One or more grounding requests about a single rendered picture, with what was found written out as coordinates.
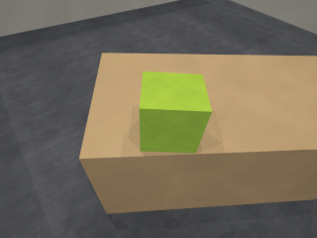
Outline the carton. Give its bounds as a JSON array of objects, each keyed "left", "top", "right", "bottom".
[{"left": 139, "top": 71, "right": 212, "bottom": 154}]

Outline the pedestal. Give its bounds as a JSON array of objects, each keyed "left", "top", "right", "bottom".
[{"left": 79, "top": 53, "right": 317, "bottom": 214}]

